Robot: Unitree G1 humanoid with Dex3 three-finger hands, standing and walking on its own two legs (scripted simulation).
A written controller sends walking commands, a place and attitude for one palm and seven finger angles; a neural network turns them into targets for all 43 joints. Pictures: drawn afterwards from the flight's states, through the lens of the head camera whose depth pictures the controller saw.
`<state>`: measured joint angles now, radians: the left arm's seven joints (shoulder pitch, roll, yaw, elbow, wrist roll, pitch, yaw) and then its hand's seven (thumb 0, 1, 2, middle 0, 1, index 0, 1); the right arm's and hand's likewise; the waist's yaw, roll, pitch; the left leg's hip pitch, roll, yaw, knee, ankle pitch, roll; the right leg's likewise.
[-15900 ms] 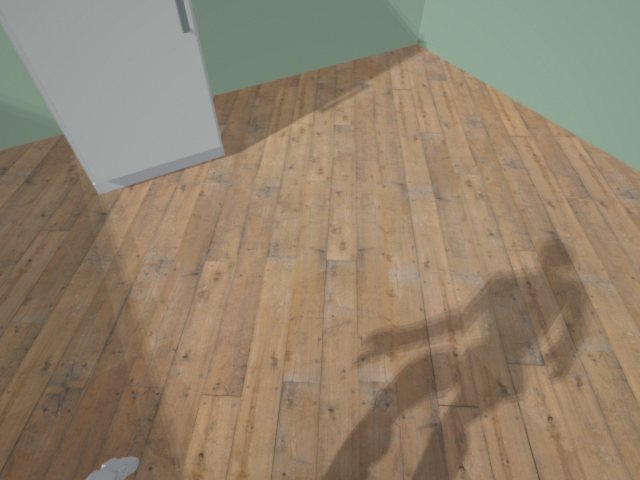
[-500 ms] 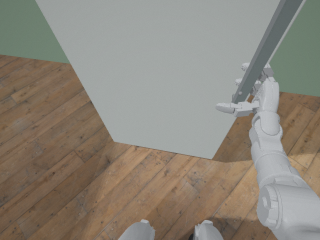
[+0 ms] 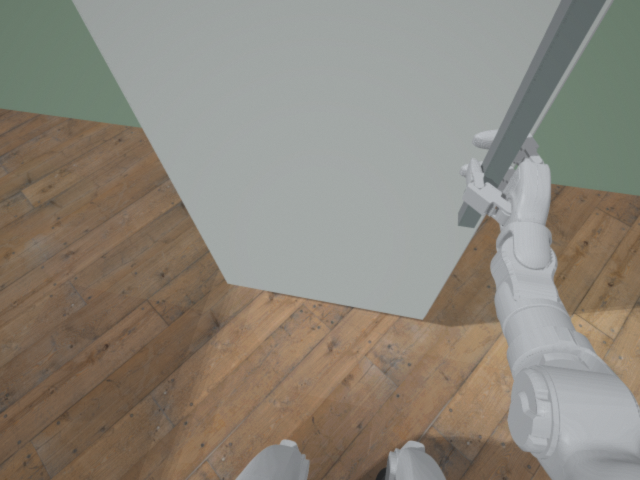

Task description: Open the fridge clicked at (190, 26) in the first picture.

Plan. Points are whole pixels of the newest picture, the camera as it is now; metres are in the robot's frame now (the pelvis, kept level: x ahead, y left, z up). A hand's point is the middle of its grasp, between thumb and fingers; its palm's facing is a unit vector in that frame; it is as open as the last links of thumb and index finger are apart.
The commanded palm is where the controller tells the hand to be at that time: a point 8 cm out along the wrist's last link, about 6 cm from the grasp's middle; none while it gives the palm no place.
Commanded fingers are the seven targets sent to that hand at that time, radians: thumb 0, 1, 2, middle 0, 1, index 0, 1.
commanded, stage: grip the handle and tug to test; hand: right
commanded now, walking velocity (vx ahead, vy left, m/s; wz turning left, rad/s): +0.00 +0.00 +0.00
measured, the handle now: (518, 105) +0.53 -0.13 +0.16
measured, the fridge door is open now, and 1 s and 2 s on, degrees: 0 0 4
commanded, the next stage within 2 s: pull the door a little, standing still in 0.70 s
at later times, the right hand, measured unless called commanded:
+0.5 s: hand (474, 186) +0.48 -0.11 +0.07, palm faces +0.04 +1.00 -0.01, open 5.7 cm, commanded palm +0.44 -0.15 +0.08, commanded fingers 0.00 -0.90 -0.90 0.45 1.40 0.45 1.40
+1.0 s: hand (474, 190) +0.48 -0.11 +0.07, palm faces +0.03 +1.00 +0.00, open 6.0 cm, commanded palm +0.42 -0.15 +0.08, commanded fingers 0.00 -0.90 -0.90 0.45 1.40 0.45 1.40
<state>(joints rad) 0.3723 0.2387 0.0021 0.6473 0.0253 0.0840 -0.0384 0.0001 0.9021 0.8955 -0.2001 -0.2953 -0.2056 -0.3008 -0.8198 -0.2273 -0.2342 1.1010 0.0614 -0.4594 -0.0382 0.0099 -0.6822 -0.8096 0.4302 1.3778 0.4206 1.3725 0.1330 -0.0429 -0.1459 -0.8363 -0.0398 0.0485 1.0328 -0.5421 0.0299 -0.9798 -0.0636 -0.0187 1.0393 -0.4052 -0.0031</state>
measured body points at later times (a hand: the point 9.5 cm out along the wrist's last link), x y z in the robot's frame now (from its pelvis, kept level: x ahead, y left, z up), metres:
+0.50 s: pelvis +0.00 +0.00 +0.00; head +0.10 +0.00 +0.44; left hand +0.02 +0.26 -0.12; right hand +0.47 -0.16 +0.08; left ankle -0.03 +0.10 -0.66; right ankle +0.04 -0.12 -0.66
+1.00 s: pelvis +0.05 +0.00 +0.02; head +0.13 +0.01 +0.46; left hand +0.11 +0.26 -0.11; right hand +0.47 -0.16 +0.08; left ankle -0.03 +0.10 -0.66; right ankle +0.04 -0.12 -0.66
